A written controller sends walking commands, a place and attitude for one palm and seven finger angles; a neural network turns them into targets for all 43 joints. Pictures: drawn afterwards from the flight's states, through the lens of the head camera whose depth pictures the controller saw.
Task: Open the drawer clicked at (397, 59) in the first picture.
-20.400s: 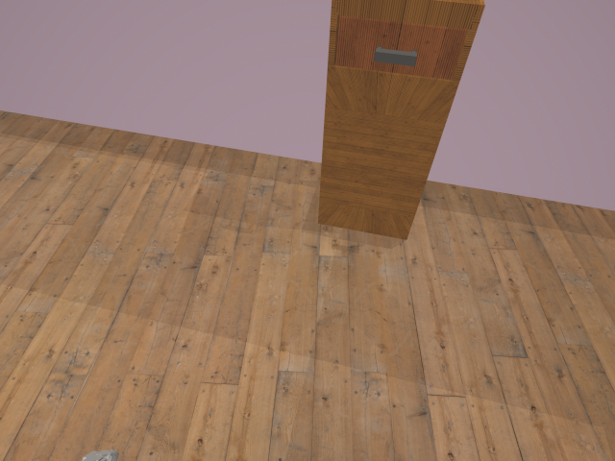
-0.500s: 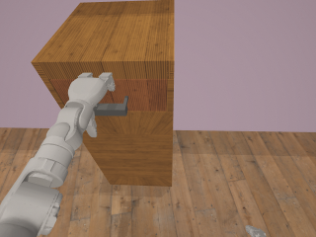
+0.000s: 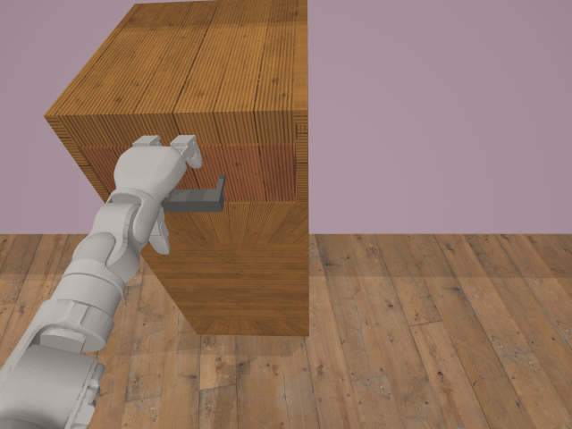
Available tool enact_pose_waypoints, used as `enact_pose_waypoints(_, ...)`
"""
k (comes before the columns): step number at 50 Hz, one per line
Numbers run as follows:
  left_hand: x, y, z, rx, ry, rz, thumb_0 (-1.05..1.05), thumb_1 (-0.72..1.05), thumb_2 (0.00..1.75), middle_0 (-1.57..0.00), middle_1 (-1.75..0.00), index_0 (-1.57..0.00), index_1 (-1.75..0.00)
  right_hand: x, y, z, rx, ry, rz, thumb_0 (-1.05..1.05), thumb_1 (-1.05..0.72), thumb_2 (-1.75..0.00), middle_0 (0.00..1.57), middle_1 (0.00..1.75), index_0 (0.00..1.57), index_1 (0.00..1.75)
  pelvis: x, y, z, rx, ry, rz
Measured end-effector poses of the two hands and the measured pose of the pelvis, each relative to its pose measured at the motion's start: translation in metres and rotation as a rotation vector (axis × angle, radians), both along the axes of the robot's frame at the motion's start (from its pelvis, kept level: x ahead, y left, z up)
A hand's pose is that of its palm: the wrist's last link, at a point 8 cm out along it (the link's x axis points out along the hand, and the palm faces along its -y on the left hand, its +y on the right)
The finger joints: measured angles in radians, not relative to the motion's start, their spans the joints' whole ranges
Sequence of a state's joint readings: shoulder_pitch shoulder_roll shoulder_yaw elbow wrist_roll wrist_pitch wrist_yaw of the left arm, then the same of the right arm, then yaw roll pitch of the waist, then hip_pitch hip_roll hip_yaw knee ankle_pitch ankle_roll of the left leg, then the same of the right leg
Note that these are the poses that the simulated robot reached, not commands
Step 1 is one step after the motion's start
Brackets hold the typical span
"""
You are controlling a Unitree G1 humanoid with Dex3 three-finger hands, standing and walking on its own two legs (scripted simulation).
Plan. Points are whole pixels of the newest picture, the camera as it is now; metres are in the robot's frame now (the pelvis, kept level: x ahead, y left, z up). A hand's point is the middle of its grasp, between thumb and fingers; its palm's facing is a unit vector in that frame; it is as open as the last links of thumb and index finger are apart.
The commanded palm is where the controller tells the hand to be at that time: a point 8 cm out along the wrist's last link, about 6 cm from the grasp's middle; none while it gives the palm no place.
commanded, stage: re-aim the fingers above the handle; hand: left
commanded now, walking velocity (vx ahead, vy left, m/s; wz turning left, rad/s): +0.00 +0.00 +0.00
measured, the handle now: (191, 190) +0.49 +0.20 +0.04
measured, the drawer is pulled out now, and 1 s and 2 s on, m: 0.00 0.00 0.00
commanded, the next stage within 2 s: lower the fingers behind the handle in 0.68 s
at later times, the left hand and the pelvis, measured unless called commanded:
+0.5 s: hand (169, 190) +0.43 +0.20 +0.10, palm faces +0.01 -0.02 -1.00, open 13.8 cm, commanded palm +0.41 +0.21 +0.16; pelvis +0.00 +0.00 +0.00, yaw +0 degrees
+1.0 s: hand (180, 190) +0.44 +0.19 +0.09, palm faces +0.01 -0.02 -1.00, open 13.8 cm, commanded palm +0.41 +0.20 +0.15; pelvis +0.00 +0.00 +0.00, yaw -1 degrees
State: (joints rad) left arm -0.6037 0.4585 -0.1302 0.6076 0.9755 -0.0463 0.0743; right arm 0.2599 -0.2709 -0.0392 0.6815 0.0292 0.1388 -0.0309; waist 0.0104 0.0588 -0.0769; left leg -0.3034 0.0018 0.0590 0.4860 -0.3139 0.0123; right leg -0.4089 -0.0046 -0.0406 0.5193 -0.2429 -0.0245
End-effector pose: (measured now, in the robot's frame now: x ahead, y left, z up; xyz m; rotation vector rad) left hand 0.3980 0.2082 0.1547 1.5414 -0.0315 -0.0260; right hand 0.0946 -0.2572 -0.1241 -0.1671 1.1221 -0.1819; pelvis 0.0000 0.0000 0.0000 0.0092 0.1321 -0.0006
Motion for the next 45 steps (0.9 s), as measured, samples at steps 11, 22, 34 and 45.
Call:
enact_pose_waypoints(11,0.008,0.002,0.007,0.02,-0.013,0.033,0.0,-0.49,0.31,-0.32,-1.2,-0.32,-1.2,0.021,0.009,0.004,0.009,-0.065,0.031,0.01,-0.9,-0.89,0.2,0.3,0.2,0.3,-0.003,0.001,-0.001,0.001,0.003,0.008)
enact_pose_waypoints(22,0.008,-0.007,0.0,0.004,0.005,0.002,0.0,-0.49,0.31,-0.32,-1.2,-0.32,-1.2,0.014,0.011,0.002,0.016,-0.041,0.026,0.01,-0.9,-0.89,0.2,0.3,0.2,0.3,-0.002,0.002,-0.001,0.002,0.003,0.001)
enact_pose_waypoints(34,0.012,0.007,0.001,0.027,0.011,0.039,0.0,-0.49,0.31,-0.32,-1.2,-0.32,-1.2,0.0,0.004,-0.001,-0.001,0.001,0.011,0.01,-0.9,-0.89,0.2,0.3,0.2,0.3,-0.001,0.001,-0.001,-0.001,0.012,0.011)
enact_pose_waypoints(45,0.024,-0.019,-0.002,-0.004,-0.016,-0.017,0.0,-0.49,0.31,-0.34,-1.21,-0.32,-1.2,0.0,0.005,-0.002,0.008,-0.002,-0.004,0.01,-0.9,-0.89,0.2,0.3,0.2,0.3,0.002,0.002,-0.002,0.002,0.026,-0.006)
